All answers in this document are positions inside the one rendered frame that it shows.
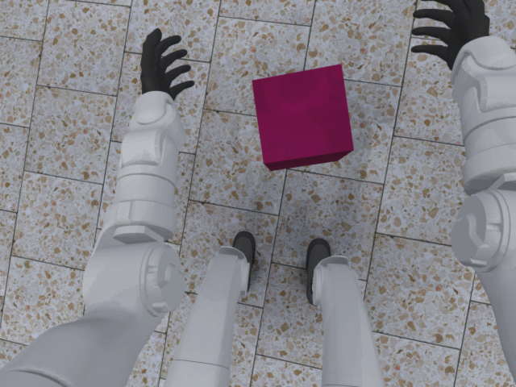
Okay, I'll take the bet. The robot right hand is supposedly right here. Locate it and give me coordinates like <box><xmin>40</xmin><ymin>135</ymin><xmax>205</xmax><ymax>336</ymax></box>
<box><xmin>411</xmin><ymin>0</ymin><xmax>490</xmax><ymax>71</ymax></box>

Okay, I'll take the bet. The robot right thigh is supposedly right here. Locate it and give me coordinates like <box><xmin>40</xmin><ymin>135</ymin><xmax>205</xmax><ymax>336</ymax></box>
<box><xmin>312</xmin><ymin>263</ymin><xmax>385</xmax><ymax>387</ymax></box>

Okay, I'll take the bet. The right robot forearm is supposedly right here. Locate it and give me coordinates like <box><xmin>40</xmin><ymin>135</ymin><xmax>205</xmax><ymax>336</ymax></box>
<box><xmin>451</xmin><ymin>36</ymin><xmax>516</xmax><ymax>197</ymax></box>

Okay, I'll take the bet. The robot right upper arm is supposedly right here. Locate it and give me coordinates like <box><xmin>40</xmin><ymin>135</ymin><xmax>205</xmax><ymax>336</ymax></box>
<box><xmin>451</xmin><ymin>189</ymin><xmax>516</xmax><ymax>384</ymax></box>

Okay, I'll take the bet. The robot left hand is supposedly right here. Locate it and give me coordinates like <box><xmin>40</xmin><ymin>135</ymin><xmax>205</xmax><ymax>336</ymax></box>
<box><xmin>140</xmin><ymin>28</ymin><xmax>194</xmax><ymax>101</ymax></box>

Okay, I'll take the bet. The robot left foot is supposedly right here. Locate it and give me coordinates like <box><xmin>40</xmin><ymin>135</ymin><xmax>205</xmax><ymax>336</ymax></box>
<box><xmin>232</xmin><ymin>231</ymin><xmax>256</xmax><ymax>292</ymax></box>

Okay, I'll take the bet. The robot left upper arm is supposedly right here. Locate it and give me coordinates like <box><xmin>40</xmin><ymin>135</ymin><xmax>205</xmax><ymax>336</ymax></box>
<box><xmin>0</xmin><ymin>242</ymin><xmax>185</xmax><ymax>387</ymax></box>

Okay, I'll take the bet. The carton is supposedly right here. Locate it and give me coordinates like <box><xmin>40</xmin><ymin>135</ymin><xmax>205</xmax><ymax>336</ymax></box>
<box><xmin>252</xmin><ymin>64</ymin><xmax>354</xmax><ymax>171</ymax></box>

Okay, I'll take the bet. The left robot forearm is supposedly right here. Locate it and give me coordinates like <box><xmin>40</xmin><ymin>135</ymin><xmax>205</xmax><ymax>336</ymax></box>
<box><xmin>82</xmin><ymin>91</ymin><xmax>186</xmax><ymax>302</ymax></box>

